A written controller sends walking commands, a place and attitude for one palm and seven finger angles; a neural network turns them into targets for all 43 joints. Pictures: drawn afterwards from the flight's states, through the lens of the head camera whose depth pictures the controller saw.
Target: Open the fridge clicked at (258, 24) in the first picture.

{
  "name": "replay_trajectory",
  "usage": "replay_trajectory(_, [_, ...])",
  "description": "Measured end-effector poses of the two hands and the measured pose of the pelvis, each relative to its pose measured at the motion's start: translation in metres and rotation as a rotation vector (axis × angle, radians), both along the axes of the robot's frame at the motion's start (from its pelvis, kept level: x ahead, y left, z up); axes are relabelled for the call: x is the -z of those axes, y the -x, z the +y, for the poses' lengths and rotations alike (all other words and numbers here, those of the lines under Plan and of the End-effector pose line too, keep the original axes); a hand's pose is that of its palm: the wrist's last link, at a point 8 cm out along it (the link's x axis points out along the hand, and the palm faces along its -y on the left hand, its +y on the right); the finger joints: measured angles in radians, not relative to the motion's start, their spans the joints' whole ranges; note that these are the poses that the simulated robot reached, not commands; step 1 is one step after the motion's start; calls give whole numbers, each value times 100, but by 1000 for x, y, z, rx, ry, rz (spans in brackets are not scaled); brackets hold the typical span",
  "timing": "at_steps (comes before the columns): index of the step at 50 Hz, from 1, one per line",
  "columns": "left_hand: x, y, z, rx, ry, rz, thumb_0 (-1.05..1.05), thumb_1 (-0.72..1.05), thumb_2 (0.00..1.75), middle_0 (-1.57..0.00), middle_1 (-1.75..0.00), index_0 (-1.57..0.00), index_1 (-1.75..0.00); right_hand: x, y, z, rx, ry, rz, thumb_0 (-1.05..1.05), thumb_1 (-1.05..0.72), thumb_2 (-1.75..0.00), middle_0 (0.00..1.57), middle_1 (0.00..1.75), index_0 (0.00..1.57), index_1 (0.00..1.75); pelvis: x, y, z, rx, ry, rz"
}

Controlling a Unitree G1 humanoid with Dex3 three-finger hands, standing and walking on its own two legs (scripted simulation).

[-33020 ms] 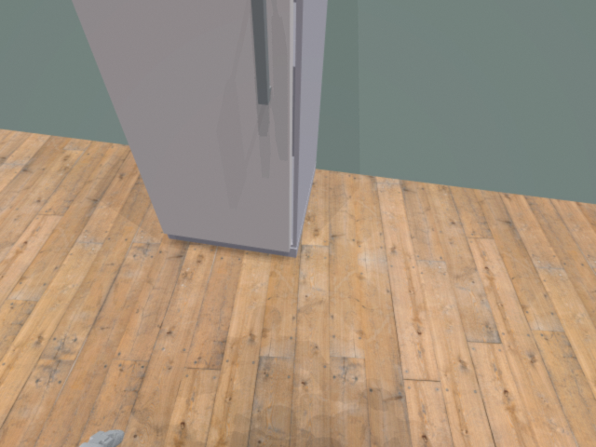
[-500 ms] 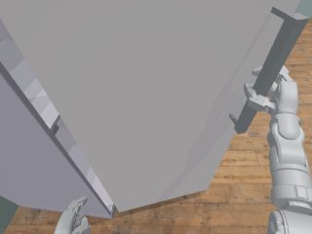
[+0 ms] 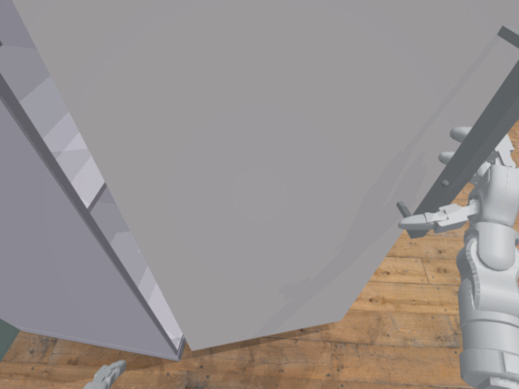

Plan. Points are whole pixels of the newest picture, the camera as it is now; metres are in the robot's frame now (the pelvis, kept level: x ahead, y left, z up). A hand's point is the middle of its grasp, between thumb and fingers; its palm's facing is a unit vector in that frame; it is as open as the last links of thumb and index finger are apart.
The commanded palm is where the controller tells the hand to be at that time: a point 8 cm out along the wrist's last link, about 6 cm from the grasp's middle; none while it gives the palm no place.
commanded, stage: slip the hand off the handle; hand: right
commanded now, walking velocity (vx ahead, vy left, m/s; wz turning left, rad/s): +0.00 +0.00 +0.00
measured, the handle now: (452, 154) +0.42 -0.24 +0.18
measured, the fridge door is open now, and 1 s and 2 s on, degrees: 69 69 69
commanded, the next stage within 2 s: draw the hand back to the body in 1.34 s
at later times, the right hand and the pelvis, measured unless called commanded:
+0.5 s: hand (487, 186) +0.37 -0.28 +0.16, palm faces +0.33 +0.93 -0.15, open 14.7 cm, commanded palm +0.34 -0.33 +0.16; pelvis +0.00 -0.01 +0.00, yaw -1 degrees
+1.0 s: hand (516, 216) +0.34 -0.31 +0.15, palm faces +0.34 +0.93 -0.15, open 14.7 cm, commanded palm +0.29 -0.35 +0.16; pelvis +0.00 -0.02 +0.00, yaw +0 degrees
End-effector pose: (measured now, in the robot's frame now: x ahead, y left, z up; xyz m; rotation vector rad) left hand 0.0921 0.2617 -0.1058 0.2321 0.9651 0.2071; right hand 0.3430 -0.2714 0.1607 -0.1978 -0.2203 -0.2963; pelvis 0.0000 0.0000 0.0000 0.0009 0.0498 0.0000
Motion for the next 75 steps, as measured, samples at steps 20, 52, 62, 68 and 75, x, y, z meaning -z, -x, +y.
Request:
replay_trajectory(20, [-5, -45, -19, 68, 0, -84, 1, 91, 90, -21, -30, -20, -30, -5, 9, -44, 35, -11, 17, -2, 55, -20, 25, 115, 25, 115, 4, 1, -3, 29, -9, 11])
replay_trajectory(52, [-4, -12, -25, 6, -23, -51, 1, 91, 90, -21, -30, -20, -30, 9, 54, -86, 39, -9, 15, -2, 55, -20, 25, 115, 26, 115, 5, 3, -20, 5, -16, 1])
replay_trajectory(62, [-18, -69, -45, 117, -7, -196, 1, 91, 90, -21, -30, -20, -30, 7, 91, -86, 49, -16, 21, -2, 55, -19, 25, 115, 25, 115, 3, 4, -17, 32, -16, -28])
replay_trajectory(68, [-27, -89, -51, 153, 5, -261, 1, 91, 90, -21, -30, -20, -30, 6, 110, -84, 50, -11, 24, -2, 55, -20, 25, 115, 25, 115, 3, 3, -13, 35, -13, -40])
replay_trajectory(75, [-26, -91, -46, 169, -2, -265, 1, 91, 90, -21, -30, -20, -30, 5, 127, -84, 51, -31, 31, -2, 56, -19, 25, 115, 26, 115, 3, 4, -6, 47, -11, -56])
